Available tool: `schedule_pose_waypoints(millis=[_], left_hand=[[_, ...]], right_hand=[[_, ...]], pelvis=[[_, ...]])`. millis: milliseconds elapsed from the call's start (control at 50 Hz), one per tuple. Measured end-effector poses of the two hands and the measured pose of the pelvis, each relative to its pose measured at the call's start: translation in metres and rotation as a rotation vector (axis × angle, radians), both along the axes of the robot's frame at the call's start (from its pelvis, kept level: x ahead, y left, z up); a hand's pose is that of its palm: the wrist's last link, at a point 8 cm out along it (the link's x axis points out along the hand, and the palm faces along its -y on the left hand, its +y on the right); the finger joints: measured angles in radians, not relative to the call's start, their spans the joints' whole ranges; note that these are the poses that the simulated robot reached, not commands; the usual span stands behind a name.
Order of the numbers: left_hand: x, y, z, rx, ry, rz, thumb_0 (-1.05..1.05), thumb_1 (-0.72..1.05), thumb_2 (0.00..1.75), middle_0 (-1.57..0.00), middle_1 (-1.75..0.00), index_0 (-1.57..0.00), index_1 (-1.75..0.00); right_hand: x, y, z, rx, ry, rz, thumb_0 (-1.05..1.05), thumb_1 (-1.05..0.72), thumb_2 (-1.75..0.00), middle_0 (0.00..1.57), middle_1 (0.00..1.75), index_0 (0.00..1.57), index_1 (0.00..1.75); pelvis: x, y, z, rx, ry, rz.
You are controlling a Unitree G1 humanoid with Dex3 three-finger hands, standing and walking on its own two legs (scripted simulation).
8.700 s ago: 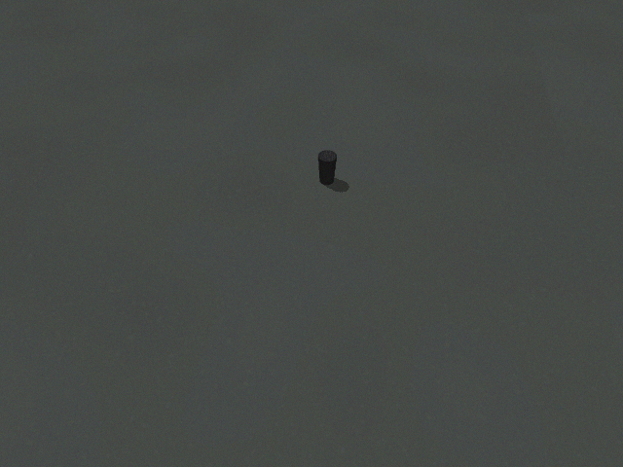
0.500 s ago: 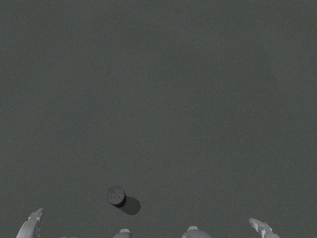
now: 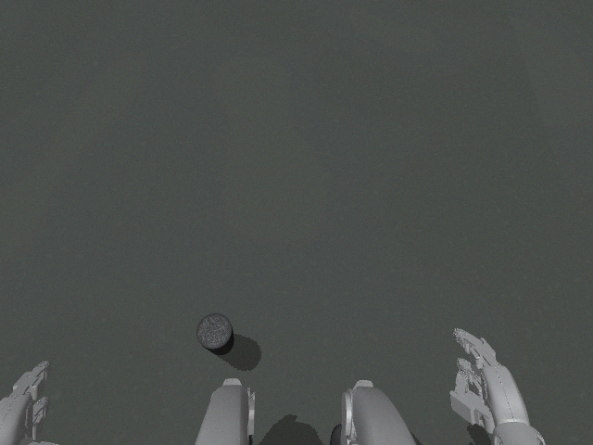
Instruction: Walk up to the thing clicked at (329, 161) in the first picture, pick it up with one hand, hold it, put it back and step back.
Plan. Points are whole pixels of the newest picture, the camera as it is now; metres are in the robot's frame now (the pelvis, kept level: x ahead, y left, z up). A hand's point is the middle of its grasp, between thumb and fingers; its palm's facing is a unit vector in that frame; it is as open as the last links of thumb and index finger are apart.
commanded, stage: go down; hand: left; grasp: from the side
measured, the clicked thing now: (218, 336) +0.37 +0.20 -0.58
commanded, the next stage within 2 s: none
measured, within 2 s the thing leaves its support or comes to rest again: neither
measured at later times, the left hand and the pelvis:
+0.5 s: hand (78, 364) +0.25 +0.36 -0.20, palm faces +0.17 -0.96 -0.23, open 17.3 cm; pelvis -0.04 +0.00 -0.14, yaw -2 degrees
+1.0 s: hand (79, 347) +0.29 +0.38 -0.24, palm faces +0.17 -0.97 -0.18, open 17.3 cm; pelvis -0.06 +0.00 -0.22, yaw -3 degrees
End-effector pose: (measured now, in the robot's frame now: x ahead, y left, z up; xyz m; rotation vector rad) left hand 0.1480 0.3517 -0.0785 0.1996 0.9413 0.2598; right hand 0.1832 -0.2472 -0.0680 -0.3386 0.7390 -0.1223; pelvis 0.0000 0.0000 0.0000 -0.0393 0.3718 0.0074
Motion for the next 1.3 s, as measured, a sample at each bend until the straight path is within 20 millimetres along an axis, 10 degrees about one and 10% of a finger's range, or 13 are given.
schedule_pose_waypoints(millis=[240, 500, 1300], left_hand=[[0.062, 0.028, -0.064, 0.002, -0.289, -0.079, -0.01, -0.58, 0.05, -0.08, -0.11, -0.09, -0.11], [0.078, 0.053, -0.098, 0.010, -0.419, -0.076, -0.01, -0.55, 0.10, -0.07, -0.14, -0.07, -0.14], [0.122, 0.087, -0.158, -0.025, -0.650, -0.125, -0.01, -0.51, 0.09, -0.05, -0.08, -0.04, -0.09]], right_hand=[[-0.023, -0.013, -0.103, -0.050, 0.114, 0.027, 0.01, -0.92, -0.90, 0.20, 0.30, 0.21, 0.30], [-0.066, -0.020, -0.175, -0.060, 0.243, 0.012, 0.01, -0.91, -0.90, 0.20, 0.30, 0.21, 0.30], [-0.101, -0.031, -0.268, -0.128, 0.307, 0.055, 0.01, -0.92, -0.91, 0.20, 0.30, 0.21, 0.30]], pelvis=[[-0.024, 0.000, -0.086, -0.008, 0.134, -0.012], [-0.045, -0.001, -0.141, -0.015, 0.185, -0.020], [-0.069, 0.002, -0.244, -0.043, 0.181, -0.041]])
